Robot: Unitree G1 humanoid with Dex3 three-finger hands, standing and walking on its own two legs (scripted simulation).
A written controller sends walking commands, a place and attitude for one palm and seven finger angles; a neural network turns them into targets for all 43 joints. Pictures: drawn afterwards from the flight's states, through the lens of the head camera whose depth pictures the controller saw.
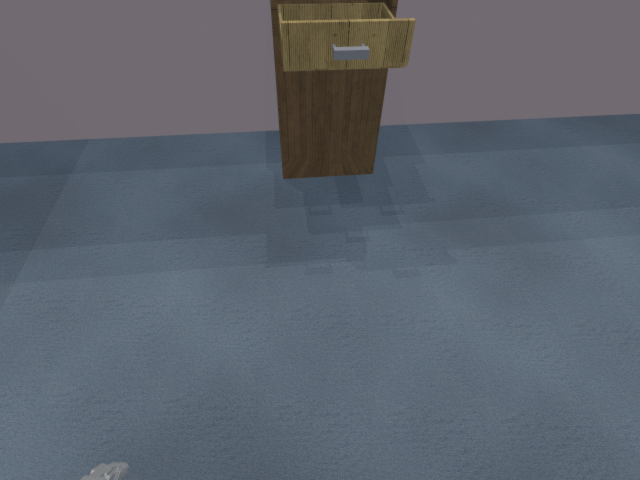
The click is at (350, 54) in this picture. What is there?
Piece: drawer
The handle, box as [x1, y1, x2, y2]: [332, 44, 369, 59]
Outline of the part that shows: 332,44 334,59 368,58 369,49 367,46 363,44 354,47 336,47 334,44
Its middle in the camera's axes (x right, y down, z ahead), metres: +0.09 -0.59 +1.20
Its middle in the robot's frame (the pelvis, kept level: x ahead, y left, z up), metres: +1.30 -0.03 -0.01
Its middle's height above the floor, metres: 0.76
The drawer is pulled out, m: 0.30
